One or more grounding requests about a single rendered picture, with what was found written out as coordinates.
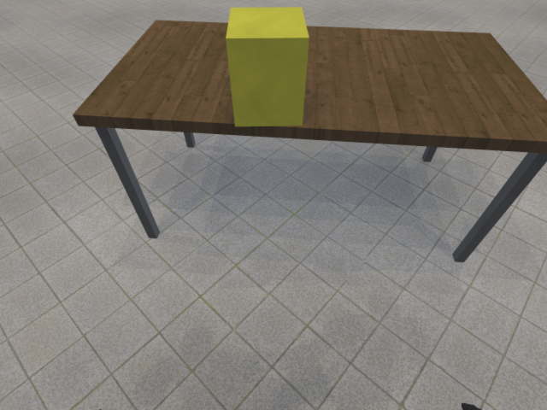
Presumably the carton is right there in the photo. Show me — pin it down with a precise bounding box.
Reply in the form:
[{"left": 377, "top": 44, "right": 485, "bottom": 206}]
[{"left": 226, "top": 7, "right": 309, "bottom": 126}]

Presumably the table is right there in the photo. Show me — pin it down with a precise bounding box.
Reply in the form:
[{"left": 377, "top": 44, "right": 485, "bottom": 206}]
[{"left": 73, "top": 20, "right": 547, "bottom": 262}]

